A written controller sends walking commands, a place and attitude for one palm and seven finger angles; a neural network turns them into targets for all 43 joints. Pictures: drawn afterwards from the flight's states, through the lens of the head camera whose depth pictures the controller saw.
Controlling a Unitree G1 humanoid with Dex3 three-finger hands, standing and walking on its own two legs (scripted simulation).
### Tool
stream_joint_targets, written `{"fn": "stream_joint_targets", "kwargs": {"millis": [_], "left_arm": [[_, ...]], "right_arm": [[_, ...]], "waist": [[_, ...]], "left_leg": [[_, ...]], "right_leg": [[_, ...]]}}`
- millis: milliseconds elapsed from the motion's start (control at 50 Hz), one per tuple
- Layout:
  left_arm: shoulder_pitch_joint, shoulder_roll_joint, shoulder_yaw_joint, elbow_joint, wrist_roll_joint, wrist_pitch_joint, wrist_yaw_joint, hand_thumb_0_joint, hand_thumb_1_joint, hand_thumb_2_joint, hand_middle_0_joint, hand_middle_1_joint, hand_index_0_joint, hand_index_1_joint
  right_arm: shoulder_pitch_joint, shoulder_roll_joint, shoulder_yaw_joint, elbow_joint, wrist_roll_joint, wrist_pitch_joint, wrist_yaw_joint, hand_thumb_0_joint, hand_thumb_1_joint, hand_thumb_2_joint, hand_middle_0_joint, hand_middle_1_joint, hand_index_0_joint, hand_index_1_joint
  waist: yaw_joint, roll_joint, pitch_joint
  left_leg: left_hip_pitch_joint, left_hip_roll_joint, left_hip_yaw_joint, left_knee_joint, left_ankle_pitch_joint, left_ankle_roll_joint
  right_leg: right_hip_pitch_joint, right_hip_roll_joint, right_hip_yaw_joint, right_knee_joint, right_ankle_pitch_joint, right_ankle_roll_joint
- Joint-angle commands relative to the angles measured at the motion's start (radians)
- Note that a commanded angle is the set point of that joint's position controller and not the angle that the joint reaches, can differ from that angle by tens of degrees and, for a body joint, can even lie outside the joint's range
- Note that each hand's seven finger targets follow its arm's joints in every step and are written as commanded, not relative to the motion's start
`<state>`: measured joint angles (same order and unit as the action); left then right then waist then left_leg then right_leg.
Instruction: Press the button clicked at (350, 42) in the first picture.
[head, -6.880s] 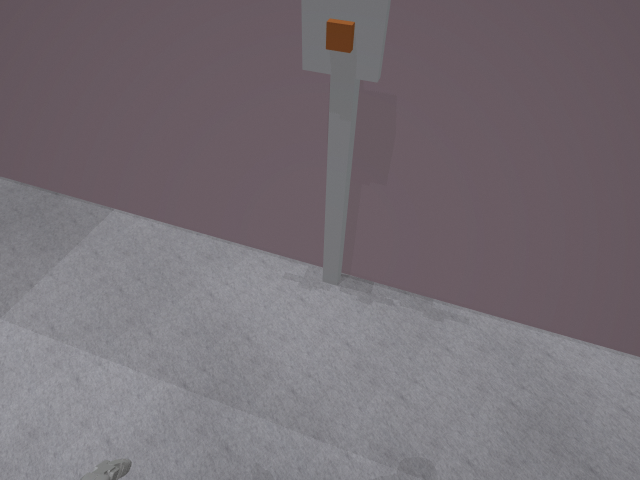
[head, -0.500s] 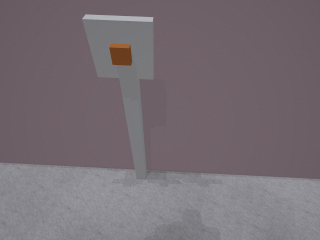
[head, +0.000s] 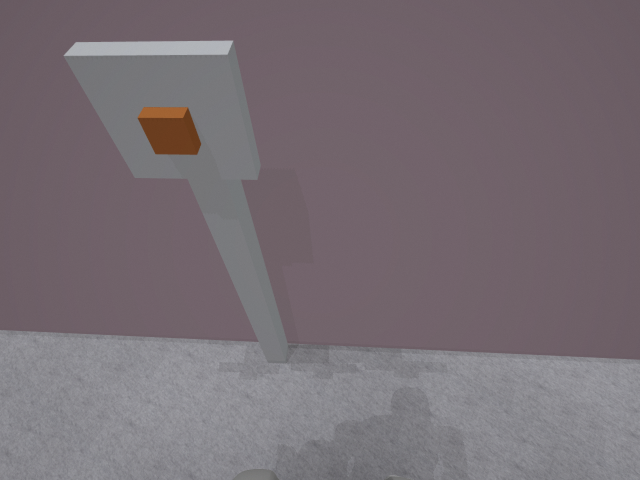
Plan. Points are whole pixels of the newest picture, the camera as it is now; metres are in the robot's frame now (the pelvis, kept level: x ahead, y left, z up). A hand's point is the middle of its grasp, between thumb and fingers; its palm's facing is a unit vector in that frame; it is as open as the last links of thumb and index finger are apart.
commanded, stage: come to a stop and stand still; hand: left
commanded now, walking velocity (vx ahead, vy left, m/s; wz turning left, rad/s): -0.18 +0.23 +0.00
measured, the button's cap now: (171, 129) +0.48 +0.20 +0.18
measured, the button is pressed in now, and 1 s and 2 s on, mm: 0 0 0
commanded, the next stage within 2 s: none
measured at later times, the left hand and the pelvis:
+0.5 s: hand out of the picture -0.01 +0.26 -0.16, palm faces +0.05 -0.96 -0.28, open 7.4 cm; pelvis -0.02 +0.06 +0.01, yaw -1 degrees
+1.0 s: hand out of the picture +0.02 +0.25 -0.15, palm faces -0.03 -0.98 -0.22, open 7.3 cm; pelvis -0.01 +0.07 +0.02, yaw -2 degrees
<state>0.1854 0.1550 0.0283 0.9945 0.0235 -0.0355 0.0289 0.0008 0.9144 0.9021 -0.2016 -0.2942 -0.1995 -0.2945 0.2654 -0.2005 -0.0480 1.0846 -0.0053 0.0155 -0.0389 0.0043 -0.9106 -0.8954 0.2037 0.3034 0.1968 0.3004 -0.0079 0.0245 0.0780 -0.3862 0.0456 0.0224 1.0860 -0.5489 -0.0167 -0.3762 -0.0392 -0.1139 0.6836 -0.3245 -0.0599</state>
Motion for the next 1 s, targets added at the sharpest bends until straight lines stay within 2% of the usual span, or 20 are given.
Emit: {"fn": "stream_joint_targets", "kwargs": {"millis": [0,60,120,200,240,260,280,300,320,340,360,380,420,480,540,580,640,760,860,980], "left_arm": [[0.109,0.191,0.047,-0.029,0.001,0.012,0.016,0.0,0.9,0.9,-0.2,-0.3,-0.2,-0.3],[0.132,0.203,0.055,-0.033,0.001,0.017,0.019,0.0,0.9,0.9,-0.2,-0.3,-0.2,-0.3],[0.122,0.206,0.054,-0.047,0.006,0.022,0.019,0.0,0.9,0.9,-0.2,-0.3,-0.2,-0.3],[0.098,0.217,0.055,-0.064,0.015,0.029,0.015,0.0,0.9,0.9,-0.2,-0.3,-0.2,-0.3],[0.08,0.225,0.054,-0.068,0.011,0.035,0.012,0.0,0.9,0.9,-0.2,-0.3,-0.2,-0.3],[0.131,0.221,0.038,-0.069,0.009,0.022,0.053,0.0,0.9,0.9,-0.2,-0.3,-0.2,-0.3],[0.102,0.272,0.041,-0.108,0.006,0.028,0.05,0.0,0.9,0.9,-0.2,-0.3,-0.2,-0.3],[0.09,0.216,0.032,-0.106,0.002,0.033,0.042,0.0,0.9,0.9,-0.2,-0.3,-0.2,-0.3],[0.084,0.181,0.02,-0.099,-0.004,0.036,0.037,0.0,0.9,0.9,-0.2,-0.3,-0.2,-0.3],[0.098,0.147,0.009,-0.098,-0.004,0.039,0.03,0.0,0.9,0.9,-0.2,-0.3,-0.2,-0.3],[0.122,0.128,0.008,-0.093,-0.003,0.037,0.028,0.0,0.9,0.9,-0.2,-0.3,-0.2,-0.3],[0.103,0.129,0.004,-0.087,0.005,0.045,0.022,0.0,0.9,0.9,-0.2,-0.3,-0.2,-0.3],[0.1,0.13,-0.004,-0.08,0.008,0.051,0.009,0.0,0.9,0.9,-0.2,-0.3,-0.2,-0.3],[0.131,0.127,-0.007,-0.073,0.009,0.054,0.003,0.0,0.9,0.9,-0.2,-0.3,-0.2,-0.3],[0.154,0.131,-0.006,-0.064,0.006,0.048,0.0,0.0,0.9,0.9,-0.2,-0.3,-0.2,-0.3],[0.149,0.127,-0.005,-0.062,0.005,0.043,-0.001,0.0,0.9,0.9,-0.2,-0.3,-0.2,-0.3],[0.132,0.127,-0.007,-0.053,0.0,0.034,-0.002,0.0,0.9,0.9,-0.2,-0.3,-0.2,-0.3],[0.12,0.12,-0.017,-0.014,-0.006,0.028,0.0,0.0,0.9,0.9,-0.2,-0.3,-0.2,-0.3],[0.123,0.11,-0.021,0.02,-0.01,0.024,0.002,0.0,0.9,0.9,-0.2,-0.3,-0.2,-0.3],[0.123,0.098,-0.024,0.05,-0.012,0.021,0.005,0.0,0.9,0.9,-0.2,-0.3,-0.2,-0.3]], "right_arm": [[0.043,-0.011,0.0,-0.061,-0.002,0.013,0.014,0.0,-0.9,-0.9,0.2,0.3,0.2,0.3],[-0.034,-0.033,-0.005,-0.108,-0.009,0.019,0.019,0.0,-0.9,-0.9,0.2,0.3,0.2,0.3],[-0.075,-0.039,-0.008,-0.143,-0.008,0.022,0.025,0.0,-0.9,-0.9,0.2,0.3,0.2,0.3],[-0.1,-0.033,-0.006,-0.174,-0.003,0.016,0.032,0.0,-0.9,-0.9,0.2,0.3,0.2,0.3],[-0.065,-0.033,-0.004,-0.167,-0.003,0.008,0.031,0.0,-0.9,-0.9,0.2,0.3,0.2,0.3],[-0.043,-0.11,-0.027,-0.221,-0.001,0.001,0.032,0.0,-0.9,-0.9,0.2,0.3,0.2,0.3],[-0.057,-0.049,-0.018,-0.249,-0.002,-0.005,0.033,0.0,-0.9,-0.9,0.2,0.3,0.2,0.3],[-0.04,-0.065,-0.013,-0.251,-0.009,-0.013,0.033,0.0,-0.9,-0.9,0.2,0.3,0.2,0.3],[-0.034,-0.104,-0.016,-0.251,-0.012,-0.016,0.032,0.0,-0.9,-0.9,0.2,0.3,0.2,0.3],[-0.057,-0.131,-0.018,-0.267,-0.016,-0.01,0.028,0.0,-0.9,-0.9,0.2,0.3,0.2,0.3],[-0.077,-0.131,-0.013,-0.281,-0.02,-0.003,0.024,0.0,-0.9,-0.9,0.2,0.3,0.2,0.3],[-0.087,-0.117,-0.006,-0.288,-0.015,-0.005,0.025,0.0,-0.9,-0.9,0.2,0.3,0.2,0.3],[-0.08,-0.118,0.002,-0.285,-0.014,-0.009,0.028,0.0,-0.9,-0.9,0.2,0.3,0.2,0.3],[-0.058,-0.135,0.004,-0.274,-0.016,-0.015,0.03,0.0,-0.9,-0.9,0.2,0.3,0.2,0.3],[-0.034,-0.122,0.012,-0.252,-0.016,-0.023,0.027,0.0,-0.9,-0.9,0.2,0.3,0.2,0.3],[-0.013,-0.113,0.011,-0.244,-0.017,-0.029,0.025,0.0,-0.9,-0.9,0.2,0.3,0.2,0.3],[0.013,-0.108,0.018,-0.212,-0.017,-0.037,0.023,0.0,-0.9,-0.9,0.2,0.3,0.2,0.3],[0.053,-0.101,0.034,-0.141,-0.013,-0.046,0.018,0.0,-0.9,-0.9,0.2,0.3,0.2,0.3],[0.078,-0.086,0.043,-0.089,-0.011,-0.05,0.015,0.0,-0.9,-0.9,0.2,0.3,0.2,0.3],[0.098,-0.069,0.047,-0.044,-0.01,-0.056,0.008,0.0,-0.9,-0.9,0.2,0.3,0.2,0.3]], "waist": [[0.029,-0.144,-0.124],[0.053,-0.114,-0.149],[0.051,-0.139,-0.157],[0.045,-0.172,-0.145],[0.021,-0.169,-0.139],[-0.013,0.062,-0.31],[-0.009,0.078,-0.297],[-0.012,0.134,-0.271],[-0.018,0.181,-0.22],[0.008,0.189,-0.153],[0.029,0.041,-0.086],[0.021,0.049,-0.044],[0.019,0.042,0.052],[0.027,0.017,0.094],[0.035,0.023,0.047],[0.028,-0.019,0.005],[0.02,-0.022,-0.035],[0.016,-0.007,-0.023],[0.015,-0.023,-0.017],[0.012,0.006,-0.026]], "left_leg": [[-0.056,-0.015,0.007,-0.042,0.07,-0.024],[-0.105,-0.028,-0.01,-0.047,0.092,-0.033],[-0.098,-0.032,-0.018,-0.095,0.112,-0.033],[0.007,-0.034,-0.001,-0.28,0.124,-0.019],[0.115,-0.042,0.016,-0.419,0.197,-0.01],[0.176,-0.065,0.056,-0.451,0.164,-0.024],[0.187,-0.067,0.038,-0.554,0.227,-0.003],[0.222,-0.028,0.035,-0.65,0.275,0.006],[0.229,0.065,-0.06,-0.685,0.386,0.035],[0.159,0.148,-0.151,-0.674,0.541,0.083],[0.091,0.157,-0.11,-0.654,0.532,0.102],[0.046,0.114,-0.116,-0.694,0.432,0.089],[-0.028,0.106,-0.144,-0.791,0.217,0.08],[-0.086,0.102,-0.168,-0.88,-0.015,0.08],[-0.048,0.087,-0.165,-0.883,0.003,0.084],[-0.002,0.081,-0.156,-0.867,0.046,0.083],[0.057,0.073,-0.147,-0.859,0.116,0.078],[0.098,0.072,-0.12,-0.854,0.241,0.066],[0.114,0.067,-0.098,-0.837,0.297,0.065],[0.164,0.066,-0.07,-0.804,0.428,0.064]], "right_leg": [[0.177,-0.291,0.241,-0.26,0.817,-0.138],[0.243,-0.318,0.275,-0.265,0.832,-0.166],[0.245,-0.314,0.266,-0.28,0.753,-0.167],[0.171,-0.298,0.268,-0.309,0.516,-0.154],[0.107,-0.272,0.254,-0.303,0.372,-0.122],[0.246,-0.29,0.37,-0.27,0.589,-0.093],[0.216,-0.245,0.296,-0.174,0.431,-0.087],[0.164,-0.182,0.21,-0.135,0.257,-0.046],[0.095,-0.102,0.126,-0.092,0.151,0.002],[0.067,-0.045,0.064,-0.098,0.051,0.032],[0.085,-0.036,0.063,-0.134,0.061,0.034],[0.093,-0.039,0.063,-0.143,0.047,0.037],[0.075,-0.025,0.068,-0.143,0.017,0.042],[0.091,-0.02,0.074,-0.144,0.032,0.043],[0.119,-0.021,0.092,-0.159,0.057,0.037],[0.128,-0.026,0.11,-0.181,0.07,0.034],[0.133,-0.037,0.135,-0.205,0.085,0.027],[0.148,-0.055,0.146,-0.229,0.127,0.025],[0.169,-0.064,0.153,-0.246,0.151,0.026],[0.18,-0.065,0.151,-0.242,0.214,0.027]]}}
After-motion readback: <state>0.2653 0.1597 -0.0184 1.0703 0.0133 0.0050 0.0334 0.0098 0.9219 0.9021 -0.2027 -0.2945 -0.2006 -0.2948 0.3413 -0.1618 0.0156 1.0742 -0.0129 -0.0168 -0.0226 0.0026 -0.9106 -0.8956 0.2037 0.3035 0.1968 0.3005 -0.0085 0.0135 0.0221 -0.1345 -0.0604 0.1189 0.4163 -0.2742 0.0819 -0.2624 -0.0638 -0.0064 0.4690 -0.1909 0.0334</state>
